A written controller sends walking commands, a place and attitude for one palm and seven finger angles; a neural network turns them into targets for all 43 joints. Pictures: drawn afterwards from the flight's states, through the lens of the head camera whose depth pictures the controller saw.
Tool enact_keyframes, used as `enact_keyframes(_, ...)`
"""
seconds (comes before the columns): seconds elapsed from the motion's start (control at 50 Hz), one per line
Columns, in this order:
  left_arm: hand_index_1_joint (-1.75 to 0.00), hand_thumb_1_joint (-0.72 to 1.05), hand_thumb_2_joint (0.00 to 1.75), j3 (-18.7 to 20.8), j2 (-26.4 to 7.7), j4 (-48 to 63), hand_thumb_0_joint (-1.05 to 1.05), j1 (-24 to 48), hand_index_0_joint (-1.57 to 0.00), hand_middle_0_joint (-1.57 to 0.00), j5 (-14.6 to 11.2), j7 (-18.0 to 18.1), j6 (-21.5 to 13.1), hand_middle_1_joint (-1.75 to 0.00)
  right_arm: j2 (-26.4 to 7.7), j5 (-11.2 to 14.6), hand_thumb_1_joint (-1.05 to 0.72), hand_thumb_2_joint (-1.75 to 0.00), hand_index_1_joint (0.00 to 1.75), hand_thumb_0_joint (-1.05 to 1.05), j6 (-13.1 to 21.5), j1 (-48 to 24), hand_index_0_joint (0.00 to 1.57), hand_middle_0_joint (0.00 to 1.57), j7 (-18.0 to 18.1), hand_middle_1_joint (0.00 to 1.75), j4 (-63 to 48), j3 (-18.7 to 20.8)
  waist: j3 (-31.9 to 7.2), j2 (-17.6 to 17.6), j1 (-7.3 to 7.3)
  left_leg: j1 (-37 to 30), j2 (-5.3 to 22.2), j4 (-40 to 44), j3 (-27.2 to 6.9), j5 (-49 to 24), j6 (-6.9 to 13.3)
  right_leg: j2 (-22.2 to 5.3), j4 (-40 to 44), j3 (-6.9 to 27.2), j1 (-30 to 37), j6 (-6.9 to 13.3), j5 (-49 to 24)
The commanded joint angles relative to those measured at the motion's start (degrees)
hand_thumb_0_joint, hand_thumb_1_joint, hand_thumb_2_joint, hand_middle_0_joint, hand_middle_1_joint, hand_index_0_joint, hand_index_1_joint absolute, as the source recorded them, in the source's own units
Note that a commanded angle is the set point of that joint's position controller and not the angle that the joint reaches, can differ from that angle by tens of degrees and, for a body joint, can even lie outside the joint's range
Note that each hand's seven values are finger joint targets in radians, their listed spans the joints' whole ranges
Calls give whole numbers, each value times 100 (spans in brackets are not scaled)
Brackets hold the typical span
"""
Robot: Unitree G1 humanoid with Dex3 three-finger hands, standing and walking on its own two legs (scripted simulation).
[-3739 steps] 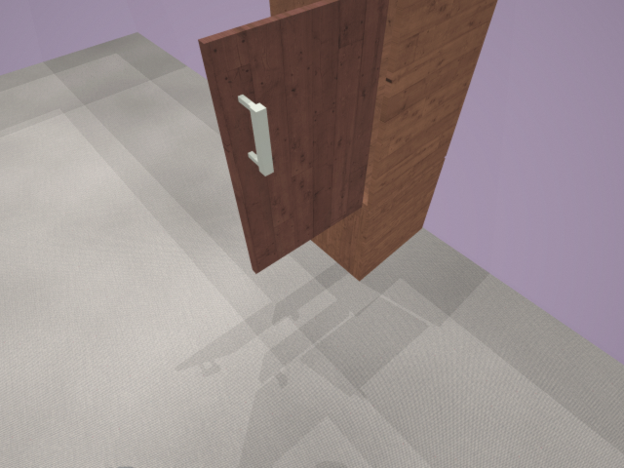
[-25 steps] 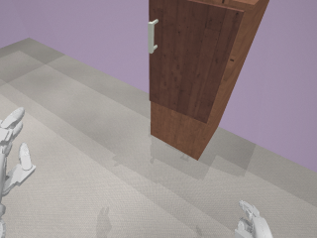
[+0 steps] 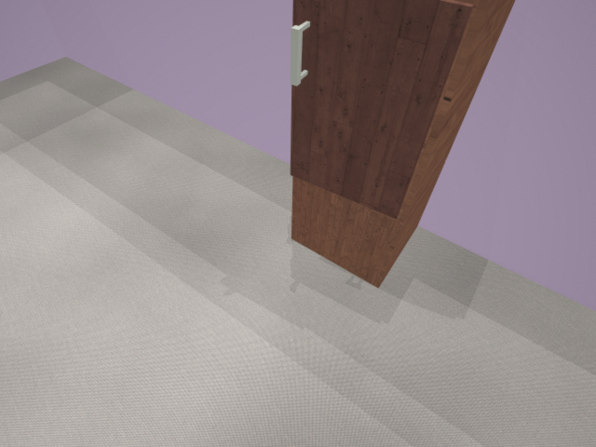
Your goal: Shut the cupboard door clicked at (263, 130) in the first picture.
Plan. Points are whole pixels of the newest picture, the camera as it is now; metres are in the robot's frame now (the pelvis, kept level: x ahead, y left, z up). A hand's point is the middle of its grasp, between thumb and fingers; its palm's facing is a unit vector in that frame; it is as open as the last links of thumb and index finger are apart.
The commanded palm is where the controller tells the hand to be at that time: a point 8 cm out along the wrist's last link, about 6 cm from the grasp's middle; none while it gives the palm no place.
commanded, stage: let the arm hang, fingers relaxed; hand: left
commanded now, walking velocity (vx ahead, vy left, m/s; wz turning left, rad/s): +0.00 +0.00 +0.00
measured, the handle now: (300, 53) +0.94 +0.05 +0.08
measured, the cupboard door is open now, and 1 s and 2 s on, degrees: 5 5 5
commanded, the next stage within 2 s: look to check the result in 0.56 s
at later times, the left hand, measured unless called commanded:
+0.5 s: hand out of the picture +0.00 +0.16 -0.18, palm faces -0.01 -0.99 -0.16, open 7.3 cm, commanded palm none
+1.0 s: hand out of the picture +0.01 +0.17 -0.17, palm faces -0.01 -0.98 -0.20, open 7.4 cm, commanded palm none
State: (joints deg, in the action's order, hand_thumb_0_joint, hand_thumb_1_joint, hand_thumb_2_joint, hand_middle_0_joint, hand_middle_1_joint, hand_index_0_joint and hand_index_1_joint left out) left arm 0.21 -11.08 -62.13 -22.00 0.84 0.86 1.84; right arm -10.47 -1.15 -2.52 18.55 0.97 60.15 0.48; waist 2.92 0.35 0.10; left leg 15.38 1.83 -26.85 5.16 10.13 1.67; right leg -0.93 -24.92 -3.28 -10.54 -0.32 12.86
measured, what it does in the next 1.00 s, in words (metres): stands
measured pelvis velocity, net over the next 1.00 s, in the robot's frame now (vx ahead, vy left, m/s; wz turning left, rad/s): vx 0.02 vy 0.00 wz -0.03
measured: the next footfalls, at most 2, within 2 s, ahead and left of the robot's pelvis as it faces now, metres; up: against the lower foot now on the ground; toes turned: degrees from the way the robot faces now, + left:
none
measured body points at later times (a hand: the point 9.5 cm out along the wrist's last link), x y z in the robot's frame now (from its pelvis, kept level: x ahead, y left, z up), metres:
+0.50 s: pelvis +0.00 +0.00 +0.00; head +0.00 +0.00 +0.45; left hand +0.01 +0.21 -0.16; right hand -0.03 -0.21 -0.16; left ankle +0.05 +0.10 -0.74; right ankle +0.01 -0.13 -0.74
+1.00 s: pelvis +0.02 +0.00 +0.00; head +0.03 +0.00 +0.45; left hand +0.01 +0.22 -0.15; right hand +0.01 -0.22 -0.16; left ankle +0.05 +0.10 -0.74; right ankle +0.01 -0.13 -0.74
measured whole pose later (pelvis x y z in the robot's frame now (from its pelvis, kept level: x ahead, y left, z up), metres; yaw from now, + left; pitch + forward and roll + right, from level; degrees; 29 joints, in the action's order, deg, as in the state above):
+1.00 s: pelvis +0.02 +0.00 +0.00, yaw -2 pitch -2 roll +0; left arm 0.4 -8.6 -66.2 -17.5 0.7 1.8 -0.3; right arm -8.7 -0.8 -0.4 15.9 1.8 64.2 0.8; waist 2.4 0.5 0.7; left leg 10.9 1.5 -22.6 7.1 10.2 1.4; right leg -1.2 -22.5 -1.3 -7.7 -0.6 13.3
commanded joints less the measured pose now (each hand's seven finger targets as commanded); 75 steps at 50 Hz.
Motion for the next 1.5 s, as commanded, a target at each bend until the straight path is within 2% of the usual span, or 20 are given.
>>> enact_keyframes(0.0,-30,90,90,105,-555,72,0,-45,-20,-20,15,61,-231,-30,-720,39,-90,-90,30,0,191,156,20,20,56,30,-140,166,86,-19,73,-293,499,869,-732,1020,37,-395,758,620,-574,297,642)
enact_keyframes(0.06,-30,90,90,90,-442,-87,0,-86,-20,-20,12,82,-219,-30,-614,25,-90,-90,30,0,189,260,20,20,64,30,10,156,221,-308,84,-346,505,896,-691,1004,46,-411,785,623,-725,269,820)
enact_keyframes(0.12,-30,90,90,97,-409,-173,0,-120,-20,-20,21,99,-207,-30,-536,21,-90,-90,30,0,185,312,20,20,60,30,121,148,332,-303,78,-282,496,937,-656,1039,50,-406,782,634,-786,256,896)
enact_keyframes(0.24,-30,90,90,100,-306,-222,0,-175,-20,-20,23,119,-201,-30,-374,15,-90,-90,30,0,203,336,20,20,64,30,218,126,381,-141,32,-184,475,999,-620,992,45,-395,711,627,-717,234,702)
enact_keyframes(0.44,-30,90,90,110,-187,-200,0,-83,-20,-20,14,129,-223,-30,-240,16,-90,-90,30,0,240,381,20,20,87,30,261,115,362,109,38,-199,463,1063,-636,832,14,-383,666,587,-578,232,363)
enact_keyframes(0.48,-30,90,90,105,-201,-201,0,-71,-20,-20,11,130,-233,-30,-245,21,-90,-90,30,0,251,380,20,20,90,30,263,118,294,158,41,-243,463,1033,-597,710,6,-391,644,576,-493,229,180)
enact_keyframes(0.6,-30,90,90,114,-260,-224,0,-62,-20,-20,7,132,-274,-30,-323,47,-90,-90,30,0,262,339,20,20,100,30,257,131,206,-7,48,-495,462,880,-536,246,8,-424,719,594,-460,246,-16)
enact_keyframes(0.64,-30,90,90,99,-187,-254,0,-47,-20,-20,0,134,-267,-30,-267,36,-90,-90,30,0,251,345,20,20,104,30,281,118,266,-19,70,-499,461,905,-529,323,-1,-431,760,616,-501,242,85)
enact_keyframes(0.78,-30,90,90,99,-242,-284,0,-30,-20,-20,-1,132,-273,-30,-368,38,-90,-90,30,0,261,271,20,20,108,30,289,128,168,-9,72,-627,498,934,-531,257,9,-414,743,615,-418,237,-33)
enact_keyframes(0.8,-30,90,90,111,-313,-276,0,-29,-20,-20,7,130,-286,-30,-457,57,-90,-90,30,0,270,235,20,20,109,30,259,142,133,-1,65,-672,510,908,-528,124,22,-405,738,630,-399,245,-135)
enact_keyframes(0.96,-30,90,90,117,-350,-289,0,56,-20,-20,3,125,-291,-30,-487,48,-90,-90,30,0,289,93,20,20,111,30,283,129,162,-101,56,-738,522,922,-514,-95,23,-443,760,608,-295,224,-288)
enact_keyframes(1.24,-30,90,90,136,-546,-245,0,301,-20,-20,-1,105,-316,-30,-644,38,-90,-90,30,0,308,-156,20,20,104,30,284,121,73,-1,52,-859,539,935,-505,-433,2,-492,857,623,-67,233,-571)
enact_keyframes(1.28,-30,90,90,125,-383,-236,0,238,-20,-20,-13,125,-273,-30,-425,37,-90,-90,30,0,279,-101,20,20,88,30,275,78,59,12,45,-735,491,796,-522,-692,-28,-549,685,492,11,176,-729)
enact_keyframes(1.3,-30,90,90,152,-406,-217,0,185,-20,-20,-11,136,-256,-30,-429,50,-90,-90,30,0,251,-78,20,20,85,30,244,79,69,-86,28,-688,471,683,-540,-795,-23,-561,575,448,-14,168,-782)
enact_keyframes(1.38,-30,90,90,313,-617,-16,0,261,-20,-20,-1,153,-185,-30,-523,33,-90,-90,30,0,163,-191,20,20,62,30,79,166,36,-96,-8,-244,370,238,-569,-770,-37,-771,234,304,58,230,-791)
enact_keyframes(1.4,-30,90,90,351,-692,50,0,263,-20,-20,8,154,-173,-30,-569,43,-90,-90,30,0,138,-225,20,20,52,30,1,189,57,-209,-20,-127,312,63,-548,-740,-52,-841,216,319,37,286,-785)
enact_keyframes(1.46,-30,90,90,471,-844,234,0,351,-20,-20,23,159,-135,-30,-473,22,-90,-90,30,0,77,-298,20,20,10,30,-163,252,13,-592,-32,273,57,-762,-353,-394,-143,-1356,277,507,62,598,-764)
enact_keyframes(1.48,-30,90,90,502,-879,329,0,392,-20,-20,32,163,-127,-30,-429,12,-90,-90,30,0,44,-374,20,20,-6,30,-253,282,75,-783,-59,441,-7,-1239,-271,211,-186,-1582,372,579,10,763,-868)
